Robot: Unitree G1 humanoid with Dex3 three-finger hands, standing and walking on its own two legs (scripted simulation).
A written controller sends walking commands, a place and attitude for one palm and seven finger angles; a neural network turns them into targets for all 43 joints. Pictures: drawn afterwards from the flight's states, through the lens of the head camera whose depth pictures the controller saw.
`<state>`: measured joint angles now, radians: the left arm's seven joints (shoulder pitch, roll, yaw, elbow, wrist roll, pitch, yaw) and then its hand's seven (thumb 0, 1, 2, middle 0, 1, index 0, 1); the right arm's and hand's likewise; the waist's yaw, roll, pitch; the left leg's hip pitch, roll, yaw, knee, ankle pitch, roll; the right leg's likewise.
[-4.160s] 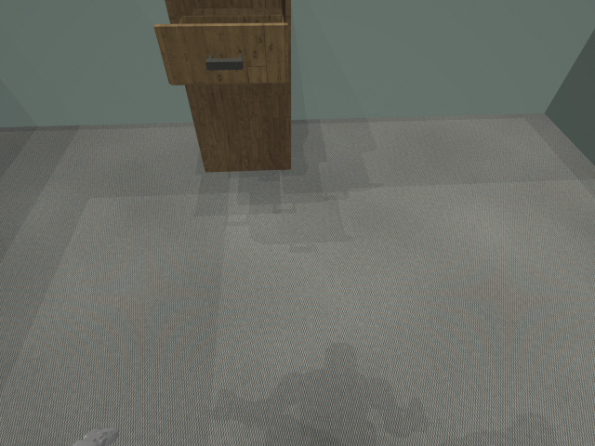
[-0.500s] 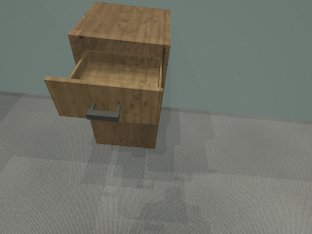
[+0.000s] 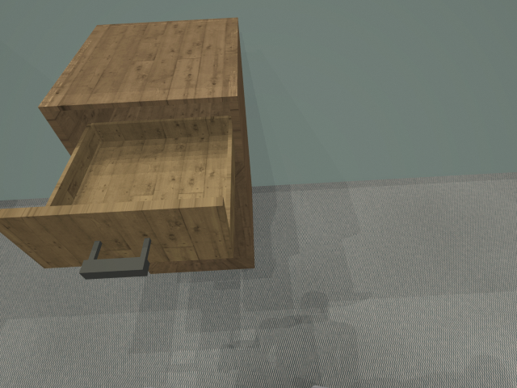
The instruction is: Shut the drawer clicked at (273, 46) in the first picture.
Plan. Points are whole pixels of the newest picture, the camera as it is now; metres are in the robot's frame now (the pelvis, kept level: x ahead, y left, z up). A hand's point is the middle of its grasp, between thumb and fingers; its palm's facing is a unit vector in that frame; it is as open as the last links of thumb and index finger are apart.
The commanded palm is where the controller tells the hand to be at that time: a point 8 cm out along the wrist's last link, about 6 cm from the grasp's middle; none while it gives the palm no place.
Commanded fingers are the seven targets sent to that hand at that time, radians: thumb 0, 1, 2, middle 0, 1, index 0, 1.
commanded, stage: come to a stop and stand still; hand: left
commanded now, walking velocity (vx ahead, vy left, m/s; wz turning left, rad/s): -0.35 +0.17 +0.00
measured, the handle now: (118, 256) +0.34 +0.27 -0.03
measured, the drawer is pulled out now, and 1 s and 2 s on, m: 0.30 0.30 0.30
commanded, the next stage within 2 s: look again from close up in 1.94 s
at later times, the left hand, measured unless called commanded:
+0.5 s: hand out of the picture +0.03 +0.23 -0.16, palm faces +0.08 -0.96 -0.27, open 7.4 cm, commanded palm none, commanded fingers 0.00 0.90 0.90 -0.20 -0.30 -0.20 -0.30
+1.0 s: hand out of the picture -0.01 +0.25 -0.15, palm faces +0.02 -0.98 -0.21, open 7.4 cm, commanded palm none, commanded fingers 0.00 0.90 0.90 -0.20 -0.30 -0.20 -0.30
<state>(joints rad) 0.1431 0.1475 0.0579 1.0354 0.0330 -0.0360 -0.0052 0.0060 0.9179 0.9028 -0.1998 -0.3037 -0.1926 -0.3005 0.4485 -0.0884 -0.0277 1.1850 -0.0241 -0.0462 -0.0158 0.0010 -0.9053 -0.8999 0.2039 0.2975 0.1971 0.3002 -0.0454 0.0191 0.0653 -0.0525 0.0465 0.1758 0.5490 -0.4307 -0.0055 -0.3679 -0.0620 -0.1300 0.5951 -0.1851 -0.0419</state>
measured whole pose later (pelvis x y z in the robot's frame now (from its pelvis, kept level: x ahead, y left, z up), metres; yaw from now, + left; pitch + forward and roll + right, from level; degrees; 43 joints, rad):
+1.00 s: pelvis +0.00 +0.08 +0.01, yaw +0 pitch -1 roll +1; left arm 0.34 0.14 -0.01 1.04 0.02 0.01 0.02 0.01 0.91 0.90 -0.20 -0.30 -0.20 -0.30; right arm 0.34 -0.19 0.01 1.04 -0.02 0.01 -0.01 0.00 -0.91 -0.90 0.20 0.30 0.20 0.30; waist 0.00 0.03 0.02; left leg -0.17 -0.08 0.11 0.43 -0.24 0.09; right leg -0.29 -0.03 0.05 0.48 -0.18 0.01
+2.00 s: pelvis +0.05 +0.05 +0.02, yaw +0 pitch -1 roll +0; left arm 0.29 0.15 -0.01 1.11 0.01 -0.01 0.04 0.01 0.93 0.90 -0.20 -0.30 -0.20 -0.30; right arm 0.29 -0.14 0.03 1.15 -0.01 -0.03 -0.03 0.00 -0.91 -0.90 0.20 0.30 0.19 0.30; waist 0.00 0.00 0.04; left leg -0.06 -0.02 0.08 0.36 -0.29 0.03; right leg -0.18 0.02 0.02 0.43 -0.23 -0.02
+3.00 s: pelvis +0.02 +0.03 -0.03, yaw +3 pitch +9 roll +1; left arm 0.54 0.10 0.02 0.06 -0.18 -0.48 -0.15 0.02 0.93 0.90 -0.35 -0.47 -0.30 -0.46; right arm 0.19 -0.29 -0.07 0.59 -0.01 -0.32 0.01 0.01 -0.91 -0.90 0.20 0.30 0.19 0.30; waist -0.01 -0.02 -0.14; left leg -0.57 -0.02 0.04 0.90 -0.47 0.02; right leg -0.66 0.00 -0.03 0.92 -0.41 -0.04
